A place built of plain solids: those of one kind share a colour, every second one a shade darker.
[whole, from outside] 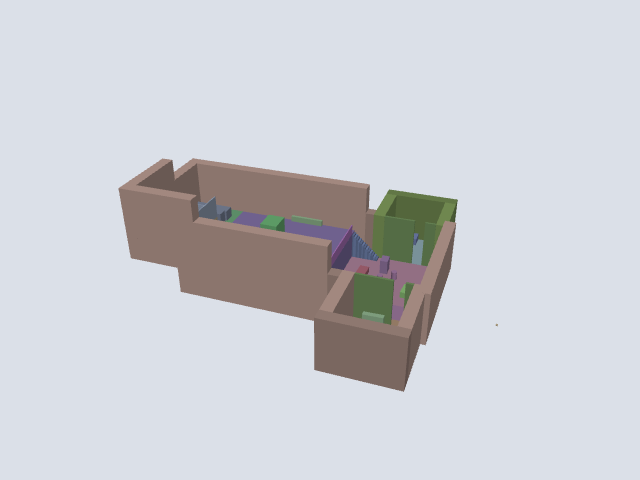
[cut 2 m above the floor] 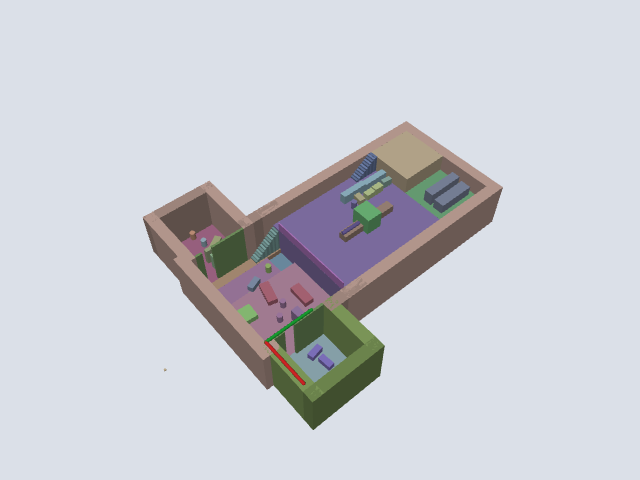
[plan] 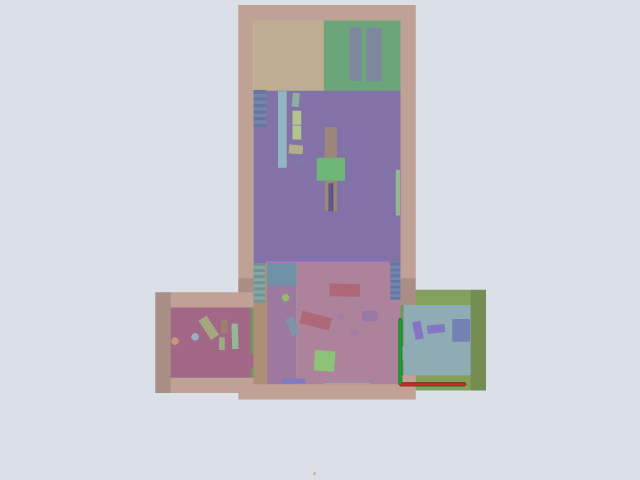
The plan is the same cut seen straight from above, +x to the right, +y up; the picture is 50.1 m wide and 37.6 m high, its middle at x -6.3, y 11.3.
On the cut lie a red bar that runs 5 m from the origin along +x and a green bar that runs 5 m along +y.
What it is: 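12 risers of 0.194 m from the saw floor up to the attic, 2.33 m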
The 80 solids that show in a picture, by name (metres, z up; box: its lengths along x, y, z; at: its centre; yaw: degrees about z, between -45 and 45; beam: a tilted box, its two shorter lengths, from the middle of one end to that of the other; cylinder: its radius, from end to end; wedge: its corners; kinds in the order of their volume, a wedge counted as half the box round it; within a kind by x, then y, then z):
{
 "wall_brick_1": {"box": [1.2, 7.9, 5.62], "at": [-18.6, 3.26, 2.41]},
 "wall_brick_2": {"box": [7.7, 1.2, 5.62], "at": [-15.35, -0.09, 2.41]},
 "wall_brick_3": {"box": [7.7, 1.2, 5.62], "at": [-15.35, 6.61, 2.41]},
 "wall_brick_4": {"box": [1.2, 1.71, 5.62], "at": [-12.1, -0.34, 2.41]},
 "wall_brick_5": {"box": [1.2, 4.69, 5.62], "at": [-12.1, 8.36, 2.41]},
 "wall_brick_6": {"box": [1.2, 15.9, 8.54], "at": [-12.1, 16.25, 3.87]},
 "wall_brick_7": {"box": [1.2, 7.9, 7.95], "at": [-12.1, 25.75, 6.49]},
 "wall_brick_8": {"box": [7.9, 1.2, 7.95], "at": [-8.75, 29.1, 6.49]},
 "wall_brick_9": {"box": [13.9, 1.2, 5.62], "at": [-5.75, -0.6, 2.41]},
 "wall_brick_10": {"box": [8.4, 1.2, 5.62], "at": [-3.0, 29.1, 5.33]},
 "wall_brick_11": {"box": [1.2, 1.91, 5.62], "at": [0.6, -0.24, 2.41]},
 "wall_brick_12": {"box": [1.2, 4.49, 5.62], "at": [0.6, 8.46, 2.41]},
 "wall_brick_13": {"box": [1.2, 21.4, 8.54], "at": [0.6, 19.0, 3.87]},
 "floor_saw_floorboards_1": {"box": [11.5, 13.5, 3.9], "at": [-5.75, 16.25, 0.97]},
 "wall_metal_1": {"box": [6.7, 1.2, 5.62], "at": [3.35, 0.11, 2.41]},
 "wall_metal_2": {"box": [6.7, 1.2, 5.62], "at": [3.35, 6.81, 2.41]},
 "wall_metal_3": {"box": [1.2, 7.9, 5.62], "at": [6.1, 3.46, 2.41]},
 "floor_attic_concrete_1": {"box": [5.5, 5.5, 2.73], "at": [-8.75, 25.75, 3.88]},
 "floor_gearfloor0a_concrete_1": {"box": [8.15, 9.5, 0.98], "at": [-4.08, 4.75, -0.49]},
 "floor_gearfloor1a_concrete_1": {"box": [2.3, 7.71, 0.98], "at": [-9.3, 3.85, -0.49]},
 "floor_annex_concrete_1": {"box": [6.5, 5.5, 0.4], "at": [-14.75, 3.26, -0.2]},
 "floor_sawend_floorboards_1": {"box": [6.0, 5.5, 0.4], "at": [-3.0, 25.75, 2.72]},
 "wall_concrete_1": {"box": [0.25, 0.74, 5.62], "at": [-11.62, 0.88, 2.41]},
 "wall_concrete_2": {"box": [0.25, 3.66, 5.62], "at": [-11.62, 4.18, 2.41]},
 "wall_concrete_3": {"box": [0.25, 1.14, 5.62], "at": [0.12, 1.28, 2.41]},
 "wall_concrete_4": {"box": [0.25, 3.26, 5.62], "at": [0.12, 4.58, 2.41]},
 "floor_chiproom_asphalt_1": {"box": [5.5, 5.5, 0.4], "at": [2.75, 3.46, -0.2]},
 "boardstack_sawend_1": {"box": [1.0, 4.2, 1.46], "at": [-3.52, 25.85, 3.65]},
 "boardstack_sawend_2": {"box": [1.2, 4.2, 1.14], "at": [-2.06, 25.84, 3.49]},
 "sawframe_1": {"box": [2.2, 1.8, 2.65], "at": [-5.45, 16.85, 4.24]},
 "floor_gearfloor2a_concrete_1": {"box": [1.05, 9.5, 0.98], "at": [-10.97, 4.75, -0.49]},
 "step_1": {"box": [1.0, 0.32, 0.44], "at": [-11.0, 20.57, 3.09]},
 "step_2": {"box": [1.0, 0.32, 1.02], "at": [-11.0, 21.35, 3.38]},
 "step_3": {"box": [1.0, 0.32, 1.41], "at": [-11.0, 21.87, 3.57]},
 "step_4": {"box": [1.0, 0.32, 1.8], "at": [-11.0, 22.38, 3.77]},
 "step_5": {"box": [1.0, 0.32, 1.99], "at": [-11.0, 22.64, 3.86]},
 "step_6": {"box": [1.0, 0.32, 2.18], "at": [-11.0, 22.9, 3.96]},
 "step_7": {"box": [0.8, 0.31, 1.93], "at": [-0.4, 8.55, 0.91]},
 "step_8": {"box": [0.8, 0.31, 2.34], "at": [-0.4, 8.99, 1.12]},
 "step_9": {"box": [0.8, 0.31, 2.55], "at": [-0.4, 9.21, 1.23]},
 "trunking_layfrl_1": {"box": [0.7, 3.0, 1.13], "at": [-9.25, 18.45, 3.49]},
 "trunking_layfrl_2": {"box": [0.7, 3.0, 0.93], "at": [-9.25, 21.45, 3.38]},
 "step_fra_1": {"box": [0.9, 0.34, 1.08], "at": [-11.05, 7.51, 0.49]},
 "step_fra_2": {"box": [0.9, 0.31, 1.5], "at": [-11.05, 7.99, 0.7]},
 "step_fra_3": {"box": [0.9, 0.31, 1.92], "at": [-11.05, 8.47, 0.91]},
 "step_fra_4": {"box": [0.9, 0.31, 2.13], "at": [-11.05, 8.71, 1.01]},
 "step_fra_5": {"box": [0.9, 0.31, 2.34], "at": [-11.05, 8.94, 1.12]},
 "step_fra_6": {"box": [0.9, 0.31, 2.55], "at": [-11.05, 9.18, 1.22]},
 "step_fra_7": {"box": [0.9, 0.31, 2.76], "at": [-11.05, 9.42, 1.33]},
 "rolls_1": {"box": [0.95, 2.4, 0.8], "at": [-5.45, 14.75, 3.32]},
 "rolls_2": {"box": [0.95, 2.4, 0.8], "at": [-5.45, 18.95, 3.32]},
 "slabwood_gear_1": {"box": [2.4, 1.0, 0.63], "at": [-6.64, 4.98, 0.31], "yaw": -14.9},
 "slabwood_gear_2": {"box": [2.4, 1.0, 0.62], "at": [-4.36, 7.37, 0.31], "yaw": -1.5},
 "shelf_annex_1": {"box": [0.5, 2.0, 1.99], "at": [-12.96, 3.76, 0.99], "yaw": 1.9},
 "chipheap_chiproom_far_1": {"box": [1.4, 1.8, 0.76], "at": [4.76, 4.22, 0.38]},
 "dustheap_gear_1": {"box": [1.6, 1.6, 0.65], "at": [-5.94, 1.83, 0.33], "yaw": -4.2},
 "floor_pondfra_water_1": {"box": [2.3, 1.79, 0.4], "at": [-9.3, 8.61, -0.78]},
 "pallets_fillfrb_1": {"box": [1.2, 0.8, 1.53], "at": [-2.4, 5.35, 0.77], "yaw": 1.9},
 "rail_saw_1": {"box": [9.7, 0.12, 1.1], "at": [-5.7, 9.56, 3.47]},
 "rail_attic_1": {"box": [4.45, 0.12, 2.35], "at": [-8.22, 23.06, 6.42]},
 "bench_annex_1": {"box": [0.75, 1.8, 0.89], "at": [-15.01, 4.43, 0.44], "yaw": 33.1},
 "motor_plantfrl_1": {"box": [0.7, 1.1, 0.72], "at": [-8.11, 19.71, 3.28]},
 "motor_plantfrl_2": {"box": [0.7, 1.1, 0.83], "at": [-8.11, 20.87, 3.33]},
 "barrow_chiproom_1": {"box": [0.65, 1.4, 0.65], "at": [1.38, 4.22, 0.32], "yaw": 10.9},
 "barrow_chiproom_2": {"box": [1.4, 0.65, 0.62], "at": [2.79, 4.34, 0.31], "yaw": 5.5},
 "beltguard_gear_1": {"box": [1.8, 0.4, 1.55], "at": [-8.35, 0.24, 0.77]},
 "slidingdoor_gear_1": {"box": [3.6, 0.1, 2.8], "at": [-4.2, 0.06, 1.4]},
 "cabinet_annex_1": {"box": [0.45, 1.0, 1.84], "at": [-13.98, 3.18, 0.92]},
 "cant_saw_1": {"box": [0.32, 3.6, 0.63], "at": [-0.2, 15.01, 3.23]},
 "motor_fillfrl_1": {"box": [1.1, 0.7, 0.79], "at": [-8.19, 18.39, 3.31], "yaw": -4.3},
 "barrow_rdfra_1": {"box": [0.65, 1.4, 0.65], "at": [-8.43, 4.54, 0.33], "yaw": 21.6},
 "toolchest_annex_1": {"box": [0.55, 1.1, 0.94], "at": [-13.8, 4.52, 0.47], "yaw": 0.1},
 "toolchest_fillfrl_1": {"box": [0.55, 1.1, 0.86], "at": [-8.2, 22.27, 3.35], "yaw": -5.4},
 "oildrum_gear_1": {"cylinder": 0.3, "from": [-4.7, 5.28, 0.0], "to": [-4.7, 5.28, 0.89]},
 "oildrum_gear_2": {"cylinder": 0.3, "from": [-3.59, 4.03, 0.0], "to": [-3.59, 4.03, 0.9]},
 "oildrum_rdfra_1": {"cylinder": 0.3, "from": [-9.0, 6.79, 0.0], "to": [-9.0, 6.79, 0.9]},
 "oildrum_annex_1": {"cylinder": 0.3, "from": [-16.08, 3.72, 0.0], "to": [-16.08, 3.72, 0.9]},
 "oildrum_annex_far_1": {"cylinder": 0.3, "from": [-17.66, 3.38, 0.0], "to": [-17.66, 3.38, 0.89]},
 "oildrum_fillfrl_1": {"cylinder": 0.3, "from": [-7.99, 17.43, 2.92], "to": [-7.99, 17.43, 3.81]},
 "log_onrolls_1": {"wedge": [[-5.64, 13.55, 3.99], [-5.64, 15.75, 3.99], [-5.53, 13.55, 4.1], [-5.53, 15.75, 4.1], [-5.37, 13.55, 4.1], [-5.37, 15.75, 4.1], [-5.26, 13.55, 3.99], [-5.26, 15.75, 3.99]]}
}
